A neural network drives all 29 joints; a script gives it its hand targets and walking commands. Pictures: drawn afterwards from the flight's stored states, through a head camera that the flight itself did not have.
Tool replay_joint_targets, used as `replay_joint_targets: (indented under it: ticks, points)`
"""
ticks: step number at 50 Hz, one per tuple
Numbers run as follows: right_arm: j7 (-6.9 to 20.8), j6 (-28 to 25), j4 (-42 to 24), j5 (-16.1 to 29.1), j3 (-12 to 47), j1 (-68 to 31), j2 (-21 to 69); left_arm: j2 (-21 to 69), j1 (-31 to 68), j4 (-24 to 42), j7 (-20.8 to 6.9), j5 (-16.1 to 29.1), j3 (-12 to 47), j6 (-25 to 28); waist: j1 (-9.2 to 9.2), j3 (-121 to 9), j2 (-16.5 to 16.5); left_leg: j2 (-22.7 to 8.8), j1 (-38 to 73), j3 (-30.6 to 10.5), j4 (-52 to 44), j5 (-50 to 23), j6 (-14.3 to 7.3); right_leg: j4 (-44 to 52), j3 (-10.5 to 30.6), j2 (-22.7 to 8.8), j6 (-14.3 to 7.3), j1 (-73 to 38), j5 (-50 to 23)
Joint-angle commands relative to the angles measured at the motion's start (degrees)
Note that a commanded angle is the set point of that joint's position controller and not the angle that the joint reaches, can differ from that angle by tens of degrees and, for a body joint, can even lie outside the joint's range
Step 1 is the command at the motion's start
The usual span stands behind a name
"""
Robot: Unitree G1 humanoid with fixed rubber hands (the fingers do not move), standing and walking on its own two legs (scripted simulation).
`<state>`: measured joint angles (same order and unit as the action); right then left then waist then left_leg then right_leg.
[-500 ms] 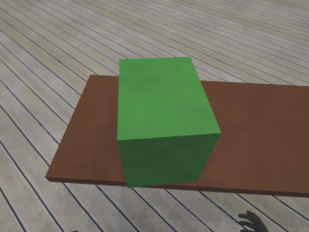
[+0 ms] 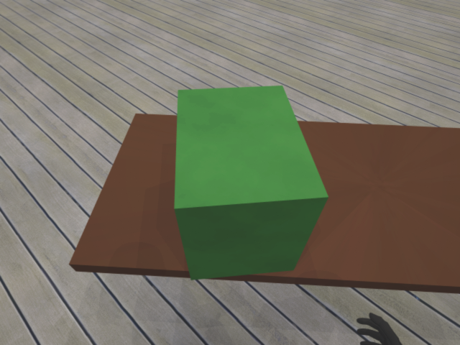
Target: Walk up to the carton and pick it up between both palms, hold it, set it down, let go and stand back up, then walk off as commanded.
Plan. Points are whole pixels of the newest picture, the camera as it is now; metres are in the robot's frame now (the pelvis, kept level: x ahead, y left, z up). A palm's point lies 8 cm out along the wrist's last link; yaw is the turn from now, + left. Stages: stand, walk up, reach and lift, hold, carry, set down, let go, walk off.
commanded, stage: stand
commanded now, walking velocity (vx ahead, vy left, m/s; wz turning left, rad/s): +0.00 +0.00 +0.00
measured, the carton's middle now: (237, 182) +0.43 +0.04 +0.02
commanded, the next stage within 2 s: walk off in 0.12 s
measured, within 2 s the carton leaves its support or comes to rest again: neither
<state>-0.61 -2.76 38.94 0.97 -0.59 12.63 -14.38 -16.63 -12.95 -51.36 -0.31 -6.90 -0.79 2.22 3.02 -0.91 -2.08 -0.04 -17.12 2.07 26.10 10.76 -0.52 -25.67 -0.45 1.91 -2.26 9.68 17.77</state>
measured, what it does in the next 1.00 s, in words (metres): walks backwards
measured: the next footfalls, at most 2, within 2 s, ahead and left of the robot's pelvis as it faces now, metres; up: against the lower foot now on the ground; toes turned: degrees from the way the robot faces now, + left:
left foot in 1.06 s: -0.16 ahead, +0.12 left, +0.00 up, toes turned -10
right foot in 1.48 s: -0.26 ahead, -0.08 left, +0.00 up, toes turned -2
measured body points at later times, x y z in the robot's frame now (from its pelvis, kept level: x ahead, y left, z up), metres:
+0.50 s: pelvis -0.03 -0.01 -0.01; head -0.02 -0.01 +0.44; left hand +0.05 +0.27 -0.14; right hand +0.12 -0.27 -0.10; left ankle +0.03 +0.11 -0.74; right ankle -0.05 -0.10 -0.72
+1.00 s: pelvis -0.16 -0.02 -0.04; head -0.16 -0.03 +0.41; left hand -0.05 +0.27 -0.14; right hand -0.03 -0.32 -0.14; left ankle -0.18 +0.13 -0.69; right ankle -0.03 -0.10 -0.74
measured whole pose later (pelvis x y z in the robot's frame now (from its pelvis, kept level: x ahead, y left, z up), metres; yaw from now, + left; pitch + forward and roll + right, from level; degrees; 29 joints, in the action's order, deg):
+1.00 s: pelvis -0.16 -0.02 -0.04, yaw -1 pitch -6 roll +1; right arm -2.0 4.0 39.3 0.3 -0.6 12.4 -23.0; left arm -18.2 -13.0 -42.8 1.4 -6.9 -0.8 -1.5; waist 1.9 6.3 1.2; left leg 5.2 -21.1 -7.8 66.0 24.4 -0.5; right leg -44.5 -1.2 2.6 -4.3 26.0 12.3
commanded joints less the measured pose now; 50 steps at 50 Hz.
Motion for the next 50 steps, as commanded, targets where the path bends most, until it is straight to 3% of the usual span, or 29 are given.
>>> replay_joint_targets:
  ticks: [1, 4, 6, 10, 12, 13, 15, 16, 17, 18, 19, 20, 21, 22, 23, 26, 27, 28, 29, 30, 32, 33, 35, 36, 37, 41, 43, 44, 50]
  points:
    - [-1.03, -0.57, 0.38, -2.95, -3.45, -1.87, -14.24, -13.41, 2.44, 1.69, 0.2, 6.3, -3.68, 1.45, -2.47, -6.51, 7.48, -7.48, 10.57, -5.91, 0.66, -18.92, -2.84, 3.62, 6.37, -8.72, -0.17, -2.91, -23.09]
    - [-1.08, -0.76, 1.17, -2.72, -3.62, -0.39, -15.03, -12.8, 1.55, 1.91, 0.11, 7.1, -3.49, 1.39, -2.18, -8.16, 8.09, -7.23, 11.98, -5.98, 0.84, -18.94, -2.73, 3.68, 6.29, -8.93, -0.32, -3.21, -23.34]
    - [-1.13, -0.68, 0.8, -2.68, -3.58, -1.65, -13.96, -12.66, 2.66, 1.81, 0.21, 6.75, -3.53, 1.37, -1.94, -7.54, 5.9, -7.18, 11.28, -6.32, 0.18, -20.17, -2.73, 3.29, 5.47, -8.45, -0.12, -3.49, -23.81]
    - [-0.98, -0.84, 0.88, -2.57, -3.64, -1.57, -15.0, -13.27, 2.23, 1.24, 0.5, 6.65, -3.86, 1.21, -2.4, -4.73, 7.59, -7.02, 9.8, -5.76, 0.11, -16.39, -2.36, 5.0, 6.89, -9.52, 0.15, -3.19, -23.86]
    - [-0.94, -0.94, 0.46, -2.63, -3.38, -2.1, -13.54, -13.01, 3.05, 1.11, 0.6, 6.25, -3.91, 1.01, -2.74, -5.87, 5.24, -7.35, 9.57, -6.35, -0.42, -16.33, -2.46, 4.57, 6.31, -9.09, 0.34, -3.5, -22.73]
    - [-1.1, -0.71, 0.88, -2.64, -3.69, -1.34, -15.45, -12.71, 3.25, 1.75, 0.16, 6.43, -3.48, 1.27, -3.03, -6.35, 7.78, -7.44, 11.04, -5.99, -0.76, -17.58, -2.27, 4.4, 6.38, -8.97, -0.24, -3.34, -22.67]
    - [-0.96, -0.73, 1.29, -2.63, -3.21, -0.6, -13.79, -12.76, 1.96, 1.0, 0.25, 6.58, -3.62, 1.46, -2.54, -6.86, 8.13, -7.41, 12.44, -6.57, 0.03, -17.72, -2.42, 5.23, 6.4, -8.77, -0.34, -2.95, -21.73]
    - [-1.6, 1.3, 3.32, -3.51, -5.84, -2.34, -16.49, -18.72, 0.29, 3.52, 1.03, 5.9, -5.97, -0.31, -2.7, 1.03, 2.95, -9.29, 11.74, -5.91, 4.9, -33.78, -4.71, -2.73, 4.48, -8.84, 0.77, 9.39, -31.17]
    - [-1.59, 1.53, 3.29, -3.64, -6.32, -0.86, -17.48, -17.05, -1.24, 4.6, 1.28, 6.53, -5.58, -0.49, -3.78, -0.21, 7.57, -11.43, 15.44, -6.97, 5.05, -37.64, -7.09, -8.52, 4.57, -7.21, 1.63, 12.83, -27.26]
    - [-1.77, 1.67, 3.24, -3.8, -6.8, 0.42, -18.92, -16.26, -1.18, 5.32, 1.16, 6.59, -5.28, -0.81, -4.3, -0.29, 8.92, -14.99, 16.33, -10.54, 3.73, -42.81, -10.94, -14.6, 2.89, -4.32, 1.96, 15.65, -16.96]
    - [-1.97, 1.85, 3.24, -4.17, -7.08, 0.58, -19.44, -15.1, -0.98, 5.9, 1.25, 6.47, -5.1, -1.33, -4.31, -0.65, 13.54, -20.23, 18.26, -14.74, 1.1, -44.35, -14.58, -20.83, 2.24, -1.82, 2.26, 19.47, 0.64]
    - [-2.09, 1.9, 2.57, -4.17, -6.73, 0.28, -19.64, -15.33, -0.41, 6.34, 0.98, 6.24, -5.69, -2.08, -3.78, -0.37, 14.08, -21.35, 14.67, -16.17, -1.16, -39.1, -16.62, -24.96, 4.13, -1.09, 1.24, 18.03, 15.69]
    - [-2.17, 1.81, 1.7, -4.38, -6.67, -0.27, -19.95, -16.23, -0.74, 6.52, 0.95, 5.64, -6.25, -2.52, -3.42, 0.95, 12.07, -21.32, 8.26, -16.15, -3.22, -31.59, -16.68, -28.23, 3.28, -0.91, 0.2, 15.62, 14.86]
    - [-2.17, 2.29, 0.64, -4.38, -6.61, -1.74, -20.35, -16.02, -0.97, 6.56, 0.9, 5.84, -6.2, -2.76, -3.37, 1.23, 14.42, -22.34, 7.5, -16.96, -3.17, -29.49, -16.6, -29.63, 3.74, -0.91, 0.77, 17.22, 16.32]
    - [-2.59, 2.3, 0.05, -4.22, -6.53, -2.66, -20.6, -15.77, -0.59, 7.67, 0.96, 5.47, -6.45, -2.75, -3.03, 3.95, 12.54, -23.04, 2.61, -16.87, -1.96, -31.16, -17.25, -29.66, 5.15, -2.9, 1.1, 16.0, 16.54]
    - [-2.12, 3.22, -2.32, -4.05, -7.29, -7.15, -20.76, -16.32, -5.63, 7.47, 0.39, 5.72, -6.64, -2.99, -0.19, 6.43, 15.11, -19.0, -3.57, -12.14, 5.05, -21.62, -12.29, -17.03, 7.17, -4.83, 0.61, 13.23, 12.63]
    - [-1.88, 3.52, -2.52, -3.49, -7.05, -8.0, -20.3, -17.26, -8.21, 6.66, 0.47, 4.98, -7.07, -2.5, 1.23, 5.58, 11.32, -16.18, -7.85, -9.64, 8.51, -16.75, -9.14, -8.31, 6.39, -5.16, -0.21, 7.18, 4.1]
    - [-1.77, 4.04, -2.17, -3.09, -7.09, -8.55, -18.33, -20.12, -8.19, 6.11, 0.51, 4.45, -7.59, -2.02, 1.27, 6.16, 2.79, -7.72, -9.65, -4.12, 19.15, -7.52, -4.25, 2.84, 16.14, -11.47, -0.51, 8.48, -7.95]
    - [-1.77, 4.92, -1.92, -2.66, -6.12, -5.07, -15.45, -23.16, -7.28, 8.04, 1.18, 4.04, -8.08, -1.66, -0.04, 5.08, -9.25, 3.27, -13.38, -0.45, 29.41, 18.14, -1.77, 9.2, 27.61, -19.85, -4.1, 7.87, -23.98]
    - [-2.45, 5.79, -0.53, -3.04, -7.07, -4.95, -16.56, -24.1, -2.78, 8.17, 1.66, 4.13, -8.41, -2.15, -0.35, 6.48, -7.24, 7.24, -11.85, -7.88, 37.67, 24.11, -1.6, 11.12, 29.32, -21.44, -5.42, 14.37, -20.63]
    - [-2.68, 6.53, 0.56, -2.44, -7.51, -2.21, -19.13, -22.72, 3.1, 9.67, 2.75, 4.38, -7.73, -2.67, -2.54, 11.92, -2.06, 6.99, -10.83, -13.57, 44.48, 20.41, -1.86, 13.53, 28.41, -20.99, -3.86, 21.4, -4.3]
    - [-2.46, 6.75, 1.53, -1.9, -7.99, -1.02, -19.85, -21.52, 6.18, 10.49, 2.9, 4.68, -7.4, -2.6, -3.47, 13.67, -2.37, 6.7, -12.83, -14.21, 45.16, 17.71, -1.58, 12.49, 24.97, -19.21, -2.95, 18.58, -2.95]
    - [-2.1, 6.56, 1.87, -2.37, -7.9, 1.07, -20.42, -20.08, 6.34, 11.18, 2.64, 4.48, -7.45, -2.41, -3.35, 13.09, -2.3, 6.59, -14.97, -13.69, 44.68, 15.57, -0.97, 11.49, 24.14, -17.01, -1.79, 14.62, -0.05]
    - [-1.97, 6.71, 2.01, -2.31, -7.7, 1.01, -20.29, -19.97, 6.28, 11.72, 2.72, 4.64, -7.72, -2.51, -3.0, 12.05, -0.61, 6.96, -14.47, -13.84, 46.78, 15.34, -0.72, 11.0, 24.49, -17.71, -3.95, 14.45, 0.58]
    - [-1.93, 6.52, 1.78, -2.83, -7.59, 1.68, -20.22, -19.85, 5.4, 11.82, 2.66, 4.72, -7.94, -2.49, -3.24, 11.65, 0.36, 7.12, -14.98, -13.56, 45.7, 15.6, -0.46, 11.55, 25.86, -17.59, -3.16, 13.55, 4.87]
    - [-1.97, 6.68, 1.54, -2.71, -7.93, 3.15, -21.4, -19.61, 5.77, 13.63, 2.47, 4.87, -8.5, -2.67, -3.05, 11.04, -1.09, 6.6, -13.45, -12.8, 45.99, 15.31, 0.08, 12.54, 25.87, -16.67, -3.02, 12.8, 10.45]
    - [-1.8, 6.66, 2.2, -2.49, -7.68, 4.07, -21.95, -20.39, 5.48, 14.78, 2.5, 4.7, -8.88, -2.95, -2.83, 10.31, -3.9, 5.51, -12.61, -11.95, 44.31, 15.78, -0.09, 12.79, 25.7, -17.25, -3.55, 13.03, 14.45]
    - [-1.74, 6.67, 2.2, -2.79, -7.93, 3.86, -21.88, -20.09, 5.7, 14.19, 2.43, 5.06, -8.8, -2.71, -3.2, 11.52, -1.78, 5.72, -12.21, -12.43, 44.6, 16.32, -0.29, 13.81, 26.87, -17.35, -3.27, 15.0, 16.0]
    - [-0.93, 6.04, 2.82, -2.74, -7.66, 9.38, -20.93, -20.95, 7.45, 16.18, 1.89, 4.66, -9.02, -4.55, -4.33, 7.08, -8.23, 2.58, -4.53, -7.74, 29.63, 24.45, -2.21, 10.77, 23.65, -17.85, -7.47, 17.29, 17.47]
